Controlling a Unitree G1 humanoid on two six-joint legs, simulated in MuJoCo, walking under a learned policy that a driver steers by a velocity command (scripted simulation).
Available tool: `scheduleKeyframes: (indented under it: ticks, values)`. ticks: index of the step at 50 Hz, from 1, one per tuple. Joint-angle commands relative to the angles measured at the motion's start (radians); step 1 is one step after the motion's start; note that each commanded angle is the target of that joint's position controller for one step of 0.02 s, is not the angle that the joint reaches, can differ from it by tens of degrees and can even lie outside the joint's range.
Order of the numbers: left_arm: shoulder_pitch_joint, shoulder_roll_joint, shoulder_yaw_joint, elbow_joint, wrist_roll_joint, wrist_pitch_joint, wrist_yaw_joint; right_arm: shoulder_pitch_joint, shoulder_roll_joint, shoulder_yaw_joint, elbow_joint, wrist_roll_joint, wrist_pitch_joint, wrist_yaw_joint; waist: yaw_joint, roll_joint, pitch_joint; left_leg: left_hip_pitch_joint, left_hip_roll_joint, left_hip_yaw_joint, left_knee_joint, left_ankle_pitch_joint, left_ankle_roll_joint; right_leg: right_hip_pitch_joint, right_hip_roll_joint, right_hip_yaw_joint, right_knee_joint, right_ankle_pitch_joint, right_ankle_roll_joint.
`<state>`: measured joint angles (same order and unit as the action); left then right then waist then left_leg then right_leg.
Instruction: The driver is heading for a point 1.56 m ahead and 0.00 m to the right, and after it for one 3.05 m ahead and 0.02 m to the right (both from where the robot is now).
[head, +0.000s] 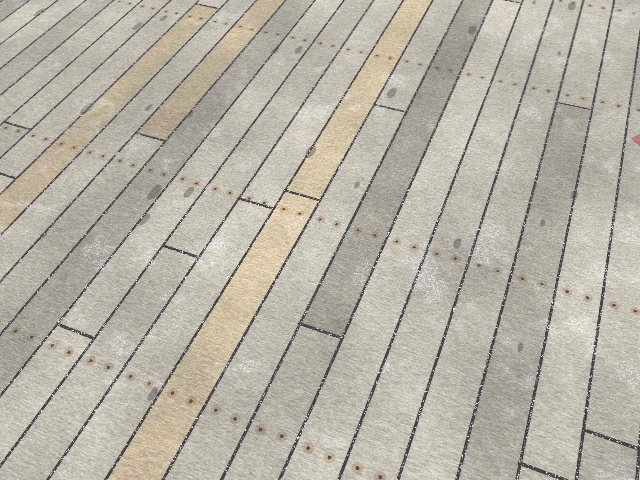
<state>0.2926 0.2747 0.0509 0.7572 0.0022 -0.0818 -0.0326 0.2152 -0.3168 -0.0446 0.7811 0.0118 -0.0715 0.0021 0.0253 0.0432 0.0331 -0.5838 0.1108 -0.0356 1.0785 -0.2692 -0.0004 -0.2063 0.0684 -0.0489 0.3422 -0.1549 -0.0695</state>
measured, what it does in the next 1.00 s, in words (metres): walks ahead: left foot, then right foot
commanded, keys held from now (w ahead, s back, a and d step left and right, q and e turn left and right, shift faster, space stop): w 1.00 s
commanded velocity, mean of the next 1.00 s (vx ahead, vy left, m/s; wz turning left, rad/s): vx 0.50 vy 0.00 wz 0.00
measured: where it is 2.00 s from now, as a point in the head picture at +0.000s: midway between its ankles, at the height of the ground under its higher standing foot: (341, 248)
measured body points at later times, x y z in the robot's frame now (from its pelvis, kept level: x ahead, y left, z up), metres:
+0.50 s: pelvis +0.29 +0.07 +0.00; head +0.31 +0.08 +0.45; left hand +0.39 +0.35 -0.12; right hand +0.39 -0.21 -0.11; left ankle +0.32 +0.15 -0.74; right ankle +0.27 -0.09 -0.66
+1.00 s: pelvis +0.57 +0.00 +0.00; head +0.59 -0.02 +0.44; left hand +0.67 +0.27 -0.11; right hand +0.65 -0.28 -0.13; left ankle +0.51 +0.16 -0.66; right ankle +0.61 -0.09 -0.74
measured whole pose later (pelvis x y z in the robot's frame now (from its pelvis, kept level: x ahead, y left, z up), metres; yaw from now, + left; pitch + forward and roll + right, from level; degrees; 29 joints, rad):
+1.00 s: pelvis +0.57 +0.00 +0.00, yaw +0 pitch +1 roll +0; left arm 0.24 0.27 0.05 0.79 0.00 -0.08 -0.03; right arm 0.26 -0.31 -0.05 0.85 0.02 -0.08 0.01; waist 0.01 0.04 0.03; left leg -0.47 0.07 -0.03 1.12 -0.34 0.03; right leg -0.29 0.04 -0.05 0.42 -0.14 -0.06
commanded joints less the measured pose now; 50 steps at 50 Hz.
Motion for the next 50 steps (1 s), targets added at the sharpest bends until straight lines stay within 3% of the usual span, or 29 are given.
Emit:
scheduleKeyframes:
  ticks: [1, 5, 10, 13, 14, 15, 16, 17, 18, 19, 20, 21, 23, 24, 25, 27, 31, 36, 39, 40, 41, 42, 43, 44, 45, 46, 47, 48, 50]
  values:
    - [-0.045, 0.143, 0.036, -0.051, -0.003, -0.029, 0.009, 0.016, -0.046, -0.009, -0.056, -0.013, 0.003, -0.005, -0.035, -0.093, 0.001, -0.074, 0.05, -0.031, -0.12, 0.137, -0.027, 0.01, -0.279, 0.222, -0.228, 0.157, -0.196]
    - [0.01, 0.165, 0.039, -0.021, -0.013, -0.018, 0.021, -0.127, -0.021, 0.003, -0.089, -0.009, -0.015, 0.012, 0.017, -0.074, 0.024, -0.031, 0.005, 0.01, -0.399, 0.366, -0.021, 0.035, -0.231, 0.123, -0.231, 0.174, -0.144]
    - [0.108, 0.185, 0.045, 0.04, -0.023, 0.006, 0.027, -0.264, -0.034, 0.004, -0.143, 0.004, -0.027, 0.038, 0.061, -0.085, 0.049, -0.059, -0.029, 0.012, -0.542, 0.346, 0.012, 0.2, -0.297, 0.144, -0.176, 0.18, -0.131]
    - [0.109, 0.201, 0.051, 0.058, -0.024, 0.024, 0.035, -0.237, -0.061, -0.006, -0.148, 0.002, -0.031, 0.049, 0.025, -0.111, 0.017, 0.001, -0.057, 0.027, -0.583, 0.224, 0.051, 0.293, -0.326, 0.154, -0.088, 0.343, -0.102]
    - [0.092, 0.21, 0.052, 0.057, -0.023, 0.03, 0.038, -0.173, -0.082, -0.017, -0.133, 0.001, -0.032, 0.047, -0.017, -0.125, -0.026, 0.103, -0.087, 0.055, -0.598, 0.198, 0.07, 0.298, -0.312, 0.138, -0.009, 0.503, -0.088]
    - [0.08, 0.198, 0.046, 0.055, -0.019, 0.035, 0.04, -0.035, -0.121, -0.04, -0.093, -0.002, -0.031, 0.039, -0.088, -0.112, -0.116, 0.303, -0.112, 0.081, -0.616, 0.219, 0.101, 0.258, -0.264, 0.099, 0.156, 0.617, -0.062]
    - [0.081, 0.156, 0.025, 0.031, -0.002, 0.034, 0.045, 0.143, -0.185, -0.061, -0.056, -0.011, -0.027, 0.028, -0.157, -0.053, -0.265, 0.608, 0.014, -0.049, -0.56, 0.272, 0.158, 0.082, -0.212, 0.06, 0.423, 0.444, -0.026]
    - [0.208, 0.04, -0.01, 0.01, -0.003, 0.014, 0.034, 0.219, -0.272, -0.083, -0.036, -0.017, -0.02, 0.026, -0.107, 0.197, -0.4, 0.986, 0.253, -0.524, -0.624, 0.06, 0.326, -0.351, -0.031, 0.036, 0.807, -0.125, 0.053]
    - [0.161, 0.107, 0.002, 0.026, -0.016, -0.008, 0.03, 0.233, -0.176, -0.058, -0.038, -0.003, -0.017, 0.028, -0.146, 0.168, -0.42, 0.998, 0.271, -0.691, -0.744, -0.059, 0.323, -0.48, -0.027, 0.179, 0.923, -0.428, 0.045]
    - [0.069, 0.171, 0.022, -0.003, -0.045, -0.019, 0.023, 0.161, -0.138, -0.042, -0.044, -0.001, -0.016, 0.025, -0.136, 0.112, -0.257, 0.875, 0.243, -0.543, -0.768, -0.083, 0.274, -0.562, -0.084, 0.173, 0.961, -0.368, 0.033]
    - [0.011, 0.165, 0.018, -0.019, -0.044, -0.023, 0.025, 0.091, -0.12, -0.036, -0.055, -0.003, -0.015, 0.023, -0.107, 0.04, -0.163, 0.729, 0.206, -0.426, -0.791, -0.011, 0.249, -0.55, -0.136, 0.136, 0.92, -0.276, 0.031]
    - [-0.021, 0.154, 0.021, -0.023, -0.026, -0.021, 0.028, 0.041, -0.092, -0.028, -0.059, -0.01, -0.015, 0.026, -0.079, -0.002, -0.088, 0.599, 0.169, -0.344, -0.829, 0.068, 0.24, -0.522, -0.167, 0.12, 0.858, -0.212, 0.037]
    - [0.027, 0.121, 0.02, -0.012, -0.016, -0.002, 0.028, 0.0, -0.076, -0.024, -0.059, -0.022, -0.025, 0.03, -0.021, 0.054, -0.075, 0.465, 0.13, -0.255, -0.878, 0.204, 0.243, -0.405, -0.204, 0.125, 0.79, -0.148, 0.056]
    - [0.029, 0.108, 0.02, 0.001, -0.013, 0.013, 0.034, -0.004, -0.056, -0.021, -0.054, -0.018, -0.032, 0.032, -0.017, 0.024, -0.065, 0.433, 0.095, -0.207, -0.907, 0.222, 0.23, -0.384, -0.206, 0.117, 0.78, -0.122, 0.055]
    - [0.037, 0.089, 0.015, -0.007, -0.015, 0.02, 0.034, -0.005, -0.093, -0.028, -0.044, -0.018, -0.037, 0.029, 0.002, 0.061, -0.059, 0.402, 0.117, -0.185, -0.926, 0.256, 0.253, -0.386, -0.208, 0.112, 0.749, -0.099, 0.071]
    - [-0.034, 0.091, 0.012, -0.032, -0.005, 0.022, 0.036, 0.014, -0.102, -0.033, -0.026, -0.011, -0.039, 0.021, -0.014, 0.027, -0.014, 0.402, 0.108, -0.13, -0.951, 0.314, 0.259, -0.437, -0.219, 0.111, 0.634, -0.017, 0.096]
    - [-0.178, 0.058, -0.001, -0.062, -0.005, 0.006, 0.023, 0.068, -0.122, -0.036, 0.004, -0.004, -0.028, 0.007, -0.065, 0.001, 0.01, 0.428, 0.058, -0.031, -0.959, 0.323, 0.209, -0.408, -0.184, 0.074, 0.354, 0.205, 0.093]
    - [-0.305, 0.071, -0.002, -0.11, -0.019, -0.005, 0.0, 0.15, -0.149, -0.045, 0.057, 0.01, -0.006, 0.001, -0.103, 0.013, 0.04, 0.557, 0.123, -0.05, -0.919, 0.278, 0.196, -0.413, -0.154, 0.074, 0.205, 0.212, 0.064]
    - [-0.281, 0.098, 0.007, -0.113, -0.016, -0.011, -0.011, 0.144, -0.164, -0.054, 0.072, 0.013, 0.01, -0.007, -0.068, 0.029, 0.019, 0.638, 0.156, -0.063, -0.84, 0.398, 0.17, -0.36, -0.134, 0.066, 0.166, 0.104, 0.024]
    - [-0.219, 0.116, 0.018, -0.098, -0.014, -0.012, -0.01, 0.125, -0.169, -0.055, 0.07, 0.013, 0.016, -0.009, -0.027, 0.033, -0.019, 0.644, 0.139, -0.043, -0.763, 0.541, 0.154, -0.265, -0.106, 0.037, 0.145, 0.083, 0.005]
    - [-0.086, 0.152, 0.04, -0.056, -0.011, -0.012, -0.003, 0.117, -0.154, -0.048, 0.069, 0.01, 0.022, -0.011, 0.039, 0.02, -0.104, 0.606, 0.091, -0.007, -0.6, 0.656, 0.13, -0.07, -0.078, 0.01, 0.129, 0.094, -0.022]
    - [0.087, 0.216, 0.063, -0.018, -0.005, -0.008, 0.007, 0.126, -0.106, -0.027, 0.049, -0.009, 0.022, -0.013, 0.104, -0.053, -0.249, 0.449, 0.034, 0.039, -0.333, 0.503, 0.093, 0.216, -0.191, 0.127, 0.172, 0.127, -0.075]
    - [0.16, 0.312, 0.085, 0.001, 0.002, -0.001, 0.008, 0.25, 0.004, 0.008, 0.029, -0.011, 0.002, -0.004, 0.056, -0.307, -0.373, 0.029, -0.146, 0.067, 0.048, -0.006, 0.017, 0.577, -0.423, 0.594, 0.092, -0.088, -0.239]
    - [0.172, 0.218, 0.059, -0.004, -0.01, 0.0, 0.005, 0.209, -0.059, -0.004, 0.045, 0.0, -0.021, 0.001, 0.089, -0.274, -0.392, -0.099, -0.149, -0.08, 0.174, -0.314, 0.027, 0.589, -0.443, 0.77, -0.028, -0.216, -0.239]
    - [0.096, 0.177, 0.042, -0.012, -0.01, -0.002, 0.006, 0.123, -0.127, -0.024, 0.018, 0.029, -0.034, 0.009, 0.079, -0.208, -0.242, -0.179, -0.093, -0.081, 0.217, -0.252, 0.044, 0.473, -0.419, 0.634, -0.047, -0.236, -0.193]
    - [0.024, 0.159, 0.035, -0.024, -0.008, -0.002, 0.007, 0.064, -0.122, -0.022, 0.003, 0.029, -0.038, 0.007, 0.052, -0.138, -0.154, -0.166, -0.04, -0.047, 0.179, -0.158, 0.048, 0.337, -0.382, 0.517, -0.066, -0.156, -0.169]
    - [-0.024, 0.135, 0.028, -0.028, -0.002, -0.003, 0.005, 0.035, -0.112, -0.024, -0.002, 0.012, -0.037, 0.004, 0.027, -0.097, -0.087, -0.141, -0.009, -0.034, 0.122, -0.091, 0.042, 0.216, -0.35, 0.438, -0.1, -0.072, -0.165]
    - [-0.049, 0.119, 0.023, -0.031, 0.007, -0.009, 0.003, 0.05, -0.102, -0.028, 0.001, 0.004, -0.03, 0.003, -0.004, -0.124, -0.07, -0.076, 0.02, -0.042, 0.077, -0.046, 0.035, 0.141, -0.324, 0.378, -0.118, 0.047, -0.158]
    - [-0.066, 0.108, 0.022, -0.021, 0.005, -0.018, 0.002, 0.084, -0.065, -0.023, 0.019, 0.001, -0.006, -0.001, -0.033, -0.123, -0.068, -0.012, 0.032, -0.034, 0.035, 0.0, 0.018, 0.064, -0.29, 0.306, -0.178, 0.073, -0.165]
